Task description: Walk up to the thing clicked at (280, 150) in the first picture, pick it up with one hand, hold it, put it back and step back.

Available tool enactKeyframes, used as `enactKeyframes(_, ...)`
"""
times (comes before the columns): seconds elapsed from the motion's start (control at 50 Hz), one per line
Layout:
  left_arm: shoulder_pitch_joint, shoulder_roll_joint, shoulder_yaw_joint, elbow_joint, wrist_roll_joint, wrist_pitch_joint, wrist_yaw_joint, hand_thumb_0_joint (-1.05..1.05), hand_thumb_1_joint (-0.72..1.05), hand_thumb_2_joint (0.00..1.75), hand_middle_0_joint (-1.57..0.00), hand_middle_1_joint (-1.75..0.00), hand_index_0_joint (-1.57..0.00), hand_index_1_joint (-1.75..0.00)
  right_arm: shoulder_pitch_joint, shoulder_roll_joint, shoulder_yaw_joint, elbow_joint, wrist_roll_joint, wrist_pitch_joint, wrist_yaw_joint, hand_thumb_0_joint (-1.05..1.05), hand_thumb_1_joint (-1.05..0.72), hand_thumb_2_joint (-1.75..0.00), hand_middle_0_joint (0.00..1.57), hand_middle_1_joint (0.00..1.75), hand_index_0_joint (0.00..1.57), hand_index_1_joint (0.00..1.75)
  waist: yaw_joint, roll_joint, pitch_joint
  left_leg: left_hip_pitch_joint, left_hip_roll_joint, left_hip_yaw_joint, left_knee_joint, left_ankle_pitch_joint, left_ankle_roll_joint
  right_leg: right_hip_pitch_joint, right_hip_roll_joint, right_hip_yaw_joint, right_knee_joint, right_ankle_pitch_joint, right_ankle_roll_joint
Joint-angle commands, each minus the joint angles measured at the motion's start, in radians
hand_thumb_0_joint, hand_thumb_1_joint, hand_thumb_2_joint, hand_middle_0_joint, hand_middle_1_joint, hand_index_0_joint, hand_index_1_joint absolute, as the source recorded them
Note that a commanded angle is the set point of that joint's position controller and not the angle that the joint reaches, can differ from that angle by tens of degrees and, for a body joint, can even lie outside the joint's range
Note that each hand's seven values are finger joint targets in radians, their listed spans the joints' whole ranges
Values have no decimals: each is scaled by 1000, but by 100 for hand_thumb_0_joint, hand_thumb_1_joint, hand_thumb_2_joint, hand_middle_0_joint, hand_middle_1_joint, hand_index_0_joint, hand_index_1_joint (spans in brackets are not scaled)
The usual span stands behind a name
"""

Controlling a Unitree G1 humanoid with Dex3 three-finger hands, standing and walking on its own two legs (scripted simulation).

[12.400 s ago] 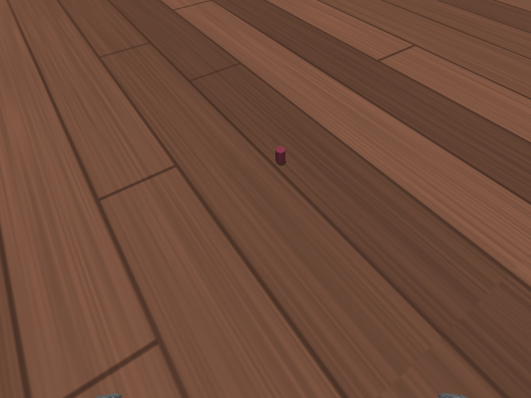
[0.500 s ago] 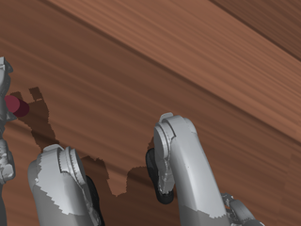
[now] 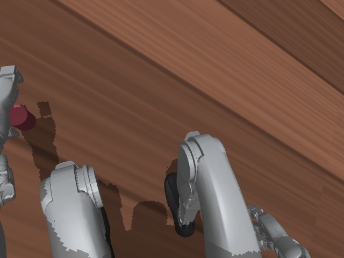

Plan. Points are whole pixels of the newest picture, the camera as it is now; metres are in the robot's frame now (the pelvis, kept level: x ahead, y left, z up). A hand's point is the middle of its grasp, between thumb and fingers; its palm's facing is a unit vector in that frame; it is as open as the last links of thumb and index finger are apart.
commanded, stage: rest palm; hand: left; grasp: from above
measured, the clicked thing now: (20, 118) +0.46 +0.30 -0.28
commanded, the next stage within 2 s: close in 1.04 s
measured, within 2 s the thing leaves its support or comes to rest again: neither
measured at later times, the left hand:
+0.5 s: hand (18, 119) +0.45 +0.29 -0.25, palm faces -0.48 -0.11 -0.87, open 13.9 cm
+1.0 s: hand (20, 121) +0.45 +0.29 -0.27, palm faces -0.47 -0.14 -0.87, open 13.9 cm
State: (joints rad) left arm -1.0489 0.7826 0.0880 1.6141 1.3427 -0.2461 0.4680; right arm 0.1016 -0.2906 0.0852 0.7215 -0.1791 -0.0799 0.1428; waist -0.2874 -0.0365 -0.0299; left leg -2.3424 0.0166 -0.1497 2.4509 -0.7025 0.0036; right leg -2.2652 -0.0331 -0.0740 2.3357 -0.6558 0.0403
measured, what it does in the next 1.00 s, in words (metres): stands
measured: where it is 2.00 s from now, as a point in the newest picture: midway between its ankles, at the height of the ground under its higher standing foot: (143, 230)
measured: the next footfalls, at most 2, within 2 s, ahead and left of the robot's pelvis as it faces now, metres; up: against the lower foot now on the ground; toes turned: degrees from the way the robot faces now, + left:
none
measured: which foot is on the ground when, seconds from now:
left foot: down 0.00-1.00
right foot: down 0.00-1.00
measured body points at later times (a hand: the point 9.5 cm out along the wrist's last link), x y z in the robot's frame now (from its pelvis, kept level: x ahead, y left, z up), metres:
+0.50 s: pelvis +0.01 +0.00 -0.02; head +0.28 +0.08 +0.32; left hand +0.47 +0.29 -0.20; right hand +0.02 -0.26 -0.10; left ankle +0.07 +0.12 -0.29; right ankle +0.11 -0.13 -0.29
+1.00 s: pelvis +0.01 +0.01 -0.03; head +0.28 +0.11 +0.31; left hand +0.47 +0.30 -0.22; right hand +0.04 -0.26 -0.09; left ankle +0.07 +0.12 -0.29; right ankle +0.11 -0.13 -0.29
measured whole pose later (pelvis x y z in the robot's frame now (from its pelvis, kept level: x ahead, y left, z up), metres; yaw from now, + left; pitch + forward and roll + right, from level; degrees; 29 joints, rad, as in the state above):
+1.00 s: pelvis +0.01 +0.01 -0.03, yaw -4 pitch +29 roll -13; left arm -1.00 0.95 0.18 1.74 1.35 -0.28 0.62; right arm 0.09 -0.32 0.21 0.72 -0.30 -0.20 0.27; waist -0.36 -0.11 0.12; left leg -2.36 0.02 -0.23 2.59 -0.76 0.00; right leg -2.26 0.00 -0.13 2.41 -0.67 0.06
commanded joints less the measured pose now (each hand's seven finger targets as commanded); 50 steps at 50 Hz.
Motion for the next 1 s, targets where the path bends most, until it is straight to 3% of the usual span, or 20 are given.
enactKeyframes(0.0,-283,220,20,-50,-10,39,61,0,-50,95,-5,-106,-8,-103,228,-259,-56,11,-18,-11,5,0,-90,-90,20,30,20,30,-39,354,-589,518,-24,96,-252,205,17,266,46,-104,-175,220,-69)
enactKeyframes(0.14,-273,295,46,-64,-35,16,77,0,-52,98,-6,-104,-7,-103,233,-276,-25,3,-37,-38,16,0,-90,-90,20,30,20,30,-42,371,-604,472,-24,95,-218,186,22,318,55,-103,-169,208,-67)
enactKeyframes(0.16,-262,292,45,-28,-37,12,78,0,-51,96,-5,-104,-7,-102,233,-280,-22,2,-46,-45,20,0,-90,-90,20,30,20,30,-58,345,-569,449,-23,94,-206,165,25,304,53,-108,-166,193,-64)
enactKeyframes(0.18,-272,332,73,-79,-35,0,85,0,-51,97,-5,-104,-7,-102,231,-290,-23,-8,-49,-47,19,0,-90,-90,20,30,20,30,-46,349,-600,462,-23,90,-211,169,24,323,55,-110,-170,193,-62)
enactKeyframes(0.24,-234,346,85,-45,-31,-18,97,0,-50,95,-5,-104,-7,-102,237,-296,-10,-1,-64,-55,27,0,-90,-90,20,30,20,30,-58,355,-578,447,-20,85,-199,150,22,330,59,-117,-161,182,-63)
enactKeyframes(0.26,-241,321,58,-46,-33,-25,96,0,-50,94,-5,-104,-7,-101,230,-291,-4,-1,-64,-60,33,0,-90,-90,20,30,20,30,-59,348,-574,436,-16,87,-185,151,23,333,62,-112,-160,186,-62)
enactKeyframes(0.3,-231,375,95,-89,-32,-38,116,0,-49,95,-5,-105,-8,-102,241,-300,2,3,-72,-59,35,0,-90,-90,20,30,20,30,-48,369,-635,460,-15,80,-182,190,20,386,66,-116,-157,220,-61)
enactKeyframes(0.32,-205,341,68,-42,-27,-34,117,0,-49,95,-5,-104,-7,-101,239,-298,9,1,-76,-67,40,0,-90,-90,20,30,20,30,-62,355,-596,459,-15,80,-167,192,21,352,65,-120,-144,227,-61)
enactKeyframes(0.34,-204,388,110,-36,-24,-36,131,0,-49,94,-5,-103,-8,-100,251,-311,4,22,-83,-66,43,0,-90,-90,20,30,20,30,-58,359,-586,454,-13,75,-173,191,19,349,67,-129,-144,225,-59)
enactKeyframes(0.38,-203,361,91,-23,-17,-38,138,0,-48,94,-5,-104,-8,-100,242,-307,13,15,-93,-73,51,0,-90,-90,20,30,20,30,-72,376,-554,457,-11,72,-171,181,16,336,71,-132,-138,219,-62)
enactKeyframes(0.4,-215,399,115,-38,-14,-42,148,0,-49,95,-5,-104,-8,-101,247,-316,12,21,-95,-75,54,0,-90,-90,20,30,20,30,-68,382,-554,457,-10,70,-165,190,16,338,71,-136,-137,229,-60)
enactKeyframes(0.46,-185,367,94,-38,-16,-37,164,0,-48,100,-6,-105,-8,-103,216,-311,18,10,-98,-84,64,0,-90,-90,20,30,20,30,-55,383,-580,466,-6,66,-155,209,14,356,77,-136,-132,251,-61)
enactKeyframes(0.48,-183,402,119,-35,-10,-35,170,0,-48,100,-7,-106,-9,-103,239,-322,17,27,-103,-86,67,0,-90,-90,20,30,20,30,-70,394,-576,467,-5,66,-150,225,15,366,75,-141,-130,268,-58)
enactKeyframes(0.54,-185,370,93,-10,-8,-25,174,0,-47,96,-6,-105,-8,-102,222,-319,16,24,-105,-93,78,0,-90,-90,20,30,20,30,-74,405,-547,471,-2,57,-150,226,9,341,78,-148,-117,267,-60)
enactKeyframes(0.56,-191,405,125,-30,-10,-25,179,0,-48,96,-6,-104,-8,-101,238,-325,17,31,-110,-93,80,0,-90,-90,20,30,20,30,-74,412,-565,482,-2,56,-150,245,10,361,77,-150,-120,284,-58)
enactKeyframes(0.74,-202,373,91,5,-17,-17,171,0,-48,94,-5,-104,-8,-101,207,-337,26,25,-118,-116,109,0,-90,-90,20,30,20,30,-104,401,-507,478,-1,53,-138,217,9,345,77,-159,-118,266,-51)
enactKeyframes(0.82,-197,388,100,8,-20,-26,182,0,-49,94,-5,-103,-7,-100,190,-339,33,24,-114,-120,115,0,-90,-90,20,30,20,30,-91,440,-501,501,3,32,-161,216,-1,312,75,-176,-99,251,-54)
enactKeyframes(0.84,-193,356,72,31,-14,-23,176,0,-50,95,-5,-103,-7,-101,184,-342,30,16,-116,-125,118,0,-90,-90,20,30,20,30,-108,427,-478,497,4,34,-149,207,1,303,77,-175,-97,251,-52)
enactKeyframes(0.94,-178,410,111,7,-6,-32,207,0,-50,100,-6,-105,-7,-104,181,-350,40,14,-116,-125,124,0,-90,-90,20,30,20,30,-86,440,-517,503,3,32,-159,233,-1,345,82,-177,-104,271,-54)
enactKeyframes(0.98,-179,374,87,59,-5,-28,209,0,-49,98,-6,-106,-7,-104,175,-345,45,18,-118,-128,132,0,-90,-90,20,30,20,30,-109,421,-465,469,5,29,-153,211,2,326,83,-179,-100,257,-52)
